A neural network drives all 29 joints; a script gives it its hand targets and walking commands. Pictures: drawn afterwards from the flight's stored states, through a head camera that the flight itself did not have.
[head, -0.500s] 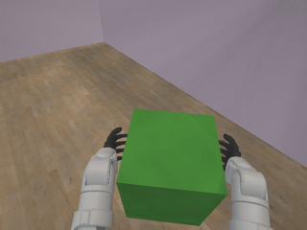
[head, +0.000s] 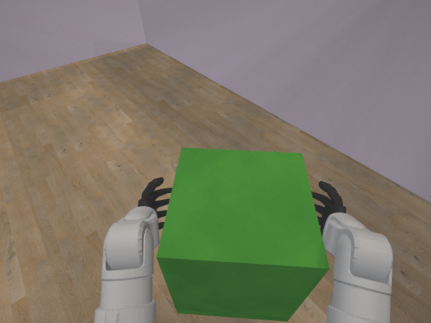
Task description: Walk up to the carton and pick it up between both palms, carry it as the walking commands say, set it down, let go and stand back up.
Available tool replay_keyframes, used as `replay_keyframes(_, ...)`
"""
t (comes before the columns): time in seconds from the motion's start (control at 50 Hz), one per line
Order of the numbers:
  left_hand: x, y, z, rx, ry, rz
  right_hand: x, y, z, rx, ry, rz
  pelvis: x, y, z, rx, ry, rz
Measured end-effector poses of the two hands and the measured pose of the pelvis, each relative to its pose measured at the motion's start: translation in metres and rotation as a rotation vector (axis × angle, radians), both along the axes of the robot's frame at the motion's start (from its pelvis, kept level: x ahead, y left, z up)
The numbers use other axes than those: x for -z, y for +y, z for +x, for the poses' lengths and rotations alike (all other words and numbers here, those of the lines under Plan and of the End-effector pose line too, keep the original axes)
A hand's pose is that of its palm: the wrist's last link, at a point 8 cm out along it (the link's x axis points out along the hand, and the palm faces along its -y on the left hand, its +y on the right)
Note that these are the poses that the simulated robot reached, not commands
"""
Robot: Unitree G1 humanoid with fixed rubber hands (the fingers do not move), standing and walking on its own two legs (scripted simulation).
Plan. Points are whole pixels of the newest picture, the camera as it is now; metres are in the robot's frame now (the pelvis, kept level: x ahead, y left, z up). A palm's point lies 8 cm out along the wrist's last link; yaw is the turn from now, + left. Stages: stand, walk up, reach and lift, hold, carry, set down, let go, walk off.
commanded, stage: carry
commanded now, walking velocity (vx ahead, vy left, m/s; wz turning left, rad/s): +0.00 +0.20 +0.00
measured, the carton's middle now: (236, 237) +0.29 -0.02 +0.01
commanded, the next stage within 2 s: none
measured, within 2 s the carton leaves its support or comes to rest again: neither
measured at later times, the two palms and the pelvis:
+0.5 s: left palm (78, 231) +0.25 +0.25 +0.10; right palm (264, 247) +0.24 -0.06 +0.07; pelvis -0.02 +0.12 +0.00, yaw -1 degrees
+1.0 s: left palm out of the picture +0.20 +0.41 +0.08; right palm (163, 270) +0.19 +0.10 +0.09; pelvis -0.08 +0.27 -0.01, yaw -2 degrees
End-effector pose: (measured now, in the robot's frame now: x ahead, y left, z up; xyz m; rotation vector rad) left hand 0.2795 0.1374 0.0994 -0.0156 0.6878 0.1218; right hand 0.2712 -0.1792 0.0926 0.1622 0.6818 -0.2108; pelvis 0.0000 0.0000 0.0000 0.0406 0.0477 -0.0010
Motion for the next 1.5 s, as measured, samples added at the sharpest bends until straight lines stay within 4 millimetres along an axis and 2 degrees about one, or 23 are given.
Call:
replay_keyframes(0.08, 0.013, 0.043, -0.003, -0.044, 0.007, -0.031, 0.001, 0.043, 0.012, -0.043, 0.007, -0.035, 0.006, 0.028, 0.0, -0.042, 0.021, -0.032)
replay_keyframes(0.14, 0.027, 0.072, -0.01, -0.072, 0.033, -0.076, 0.004, 0.072, 0.009, -0.045, 0.032, -0.054, 0.006, 0.047, 0.001, -0.046, 0.017, -0.032)
replay_keyframes(0.18, 0.029, 0.083, -0.013, -0.072, 0.046, -0.092, 0.003, 0.083, 0.007, -0.045, 0.046, -0.066, 0.003, 0.057, 0.0, -0.043, 0.017, -0.051)
replay_keyframes(0.3, 0.021, 0.099, -0.011, -0.045, 0.002, -0.076, -0.002, 0.1, 0.0, -0.015, 0.001, -0.047, 0.005, 0.082, -0.007, 0.0, 0.015, -0.046)
replay_keyframes(0.4, 0.015, 0.098, -0.014, 0.0, -0.008, -0.015, 0.014, 0.098, -0.018, 0.028, -0.008, 0.014, 0.012, 0.098, -0.015, 0.043, 0.009, -0.006)
replay_keyframes(0.46, 0.008, 0.106, -0.022, 0.002, 0.003, 0.015, 0.022, 0.107, -0.031, 0.021, 0.006, 0.038, 0.008, 0.108, -0.019, 0.034, 0.002, -0.005)
replay_keyframes(0.56, -0.002, 0.129, -0.032, -0.007, -0.012, 0.021, 0.01, 0.13, -0.035, 0.007, -0.014, 0.031, 0.001, 0.129, -0.029, 0.015, 0.006, 0.003)
replay_keyframes(0.66, 0.0, 0.171, -0.047, -0.044, -0.012, -0.002, 0.002, 0.17, -0.036, -0.034, -0.012, 0.003, -0.002, 0.158, -0.04, -0.025, 0.016, -0.007)
replay_keyframes(0.78, 0.024, 0.237, -0.069, -0.091, 0.002, -0.067, 0.006, 0.237, -0.045, -0.071, 0.001, -0.054, 0.008, 0.206, -0.054, -0.061, 0.006, -0.047)
replay_keyframes(0.86, 0.029, 0.262, -0.082, -0.084, 0.022, -0.102, 0.001, 0.263, -0.06, -0.077, 0.021, -0.097, 0.003, 0.231, -0.062, -0.055, -0.004, -0.07)
replay_keyframes(0.96, 0.024, 0.276, -0.082, -0.042, -0.007, -0.089, -0.003, 0.277, -0.072, -0.031, -0.01, -0.085, 0.007, 0.257, -0.072, 0.002, -0.004, -0.05)
replay_keyframes(1.06, 0.02, 0.28, -0.086, 0.018, -0.005, -0.02, 0.018, 0.28, -0.096, 0.029, -0.004, -0.01, 0.014, 0.283, -0.082, 0.062, -0.009, -0.015)
replay_keyframes(1.12, 0.012, 0.288, -0.093, 0.027, 0.004, 0.025, 0.03, 0.29, -0.11, 0.035, 0.007, 0.037, 0.014, 0.296, -0.088, 0.063, -0.016, -0.018)
replay_keyframes(1.16, 0.008, 0.299, -0.099, 0.01, 0.01, 0.025, 0.028, 0.301, -0.113, 0.016, 0.013, 0.034, 0.009, 0.303, -0.091, 0.044, -0.015, -0.008)
replay_keyframes(1.24, 0.002, 0.323, -0.104, -0.006, -0.001, 0.017, 0.01, 0.323, -0.107, -0.004, -0.002, 0.009, 0.001, 0.32, -0.097, 0.024, 0.0, -0.011)
replay_keyframes(1.3, 0.003, 0.347, -0.11, -0.028, -0.011, 0.006, 0.001, 0.347, -0.1, -0.034, -0.011, -0.013, -0.001, 0.338, -0.102, -0.002, 0.013, -0.013)
replay_keyframes(1.38, 0.014, 0.39, -0.122, -0.07, 0.01, -0.024, 0.004, 0.39, -0.099, -0.076, 0.011, -0.041, 0.001, 0.367, -0.108, -0.043, 0.028, -0.022)
replay_keyframes(1.46, 0.032, 0.435, -0.133, -0.097, 0.027, -0.07, 0.011, 0.436, -0.106, -0.087, 0.028, -0.07, 0.008, 0.402, -0.114, -0.058, 0.017, -0.047)
replay_keyframes(1.5, 0.034, 0.449, -0.138, -0.098, 0.042, -0.091, 0.009, 0.45, -0.112, -0.091, 0.042, -0.089, 0.004, 0.415, -0.117, -0.061, 0.013, -0.058)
